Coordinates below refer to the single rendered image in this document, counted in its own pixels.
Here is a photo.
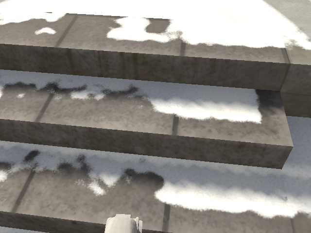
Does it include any robot left thigh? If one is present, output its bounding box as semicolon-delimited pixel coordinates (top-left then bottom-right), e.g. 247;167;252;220
105;214;143;233

